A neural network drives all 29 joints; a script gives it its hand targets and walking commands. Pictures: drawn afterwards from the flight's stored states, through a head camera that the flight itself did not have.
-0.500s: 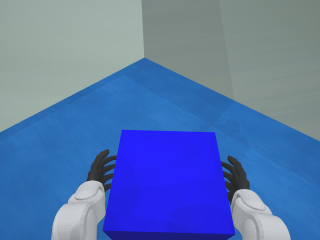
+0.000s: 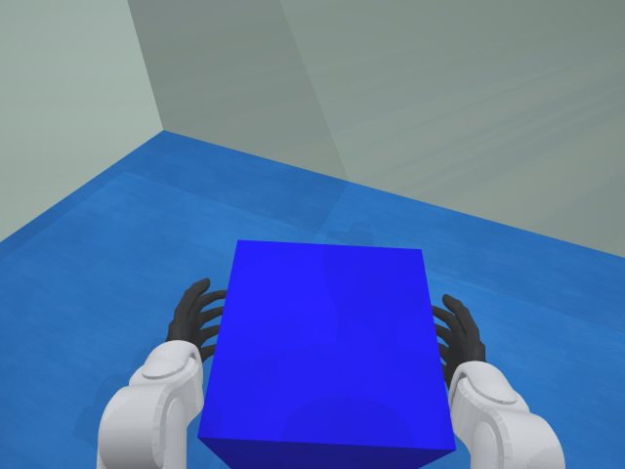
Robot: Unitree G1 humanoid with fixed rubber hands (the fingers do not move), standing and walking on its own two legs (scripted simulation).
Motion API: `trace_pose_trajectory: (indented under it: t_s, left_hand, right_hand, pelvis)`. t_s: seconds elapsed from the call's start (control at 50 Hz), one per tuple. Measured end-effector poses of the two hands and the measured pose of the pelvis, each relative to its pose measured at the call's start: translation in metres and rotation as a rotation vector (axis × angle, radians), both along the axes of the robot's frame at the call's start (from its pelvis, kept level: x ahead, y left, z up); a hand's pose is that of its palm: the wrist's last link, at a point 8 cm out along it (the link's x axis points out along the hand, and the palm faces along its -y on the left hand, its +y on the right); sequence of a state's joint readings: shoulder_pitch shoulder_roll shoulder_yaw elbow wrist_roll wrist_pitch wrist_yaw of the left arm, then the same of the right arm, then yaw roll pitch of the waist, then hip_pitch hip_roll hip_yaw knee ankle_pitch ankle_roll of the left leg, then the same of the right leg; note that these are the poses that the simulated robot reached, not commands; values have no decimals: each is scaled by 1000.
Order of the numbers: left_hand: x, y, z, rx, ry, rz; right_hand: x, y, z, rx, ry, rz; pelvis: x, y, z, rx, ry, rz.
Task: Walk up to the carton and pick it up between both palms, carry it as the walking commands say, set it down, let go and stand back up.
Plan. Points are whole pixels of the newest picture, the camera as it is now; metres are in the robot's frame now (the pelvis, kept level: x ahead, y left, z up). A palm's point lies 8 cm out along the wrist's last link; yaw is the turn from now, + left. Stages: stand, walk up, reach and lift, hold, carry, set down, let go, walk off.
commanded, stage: carry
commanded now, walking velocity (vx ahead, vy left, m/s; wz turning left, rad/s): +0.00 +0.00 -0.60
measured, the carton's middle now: (321, 369) +0.25 +0.00 +0.03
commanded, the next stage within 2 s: none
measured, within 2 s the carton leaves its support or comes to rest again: neither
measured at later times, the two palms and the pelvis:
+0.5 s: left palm (249, 372) +0.22 +0.08 +0.09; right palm out of the picture +0.14 -0.21 +0.10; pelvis -0.05 -0.01 +0.01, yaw -16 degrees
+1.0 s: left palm (379, 426) +0.17 -0.05 +0.09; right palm out of the picture +0.00 -0.30 +0.09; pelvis -0.12 -0.04 +0.00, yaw -34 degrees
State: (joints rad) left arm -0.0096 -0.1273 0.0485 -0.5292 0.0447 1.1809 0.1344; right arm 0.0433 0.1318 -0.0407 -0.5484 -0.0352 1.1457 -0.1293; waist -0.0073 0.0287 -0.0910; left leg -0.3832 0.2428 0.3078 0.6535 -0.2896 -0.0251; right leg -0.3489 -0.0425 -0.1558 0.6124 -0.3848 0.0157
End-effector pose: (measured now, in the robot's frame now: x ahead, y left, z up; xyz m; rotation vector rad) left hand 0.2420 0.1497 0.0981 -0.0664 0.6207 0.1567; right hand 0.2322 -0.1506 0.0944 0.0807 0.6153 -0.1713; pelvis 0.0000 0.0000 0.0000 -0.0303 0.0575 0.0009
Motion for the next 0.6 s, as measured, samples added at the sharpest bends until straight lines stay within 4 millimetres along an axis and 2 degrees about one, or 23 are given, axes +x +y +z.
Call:
trace_pose_trajectory:
  t_s: [0.08,0.16,0.26,0.36,0.44,0.52,0.6]
  left_hand:
    - [-1,-32,-17,21,60,-59]
    - [-5,-49,-18,20,75,-93]
    - [-7,-57,-12,3,27,-127]
    - [-10,-55,-14,-27,7,-162]
    - [-16,-58,-16,-45,34,-202]
    - [-20,-76,-8,-45,38,-273]
    - [-20,-103,2,-32,9,-347]
  right_hand:
    - [-15,-31,-17,22,59,-59]
    - [-30,-47,-18,25,75,-97]
    - [-41,-54,-7,8,26,-131]
    - [-54,-50,-1,-24,6,-164]
    - [-75,-50,-1,-42,34,-205]
    - [-100,-62,6,-39,37,-277]
    - [-122,-81,12,-29,8,-349]
  pelvis:
    - [-8,-16,-2,9,-3,-41]
    - [-17,-23,3,19,0,-82]
    - [-27,-23,3,22,9,-133]
    - [-35,-13,-1,13,14,-185]
    - [-42,-8,3,11,0,-242]
    - [-48,-8,9,-6,-11,-296]
    - [-56,-14,10,-15,-4,-360]
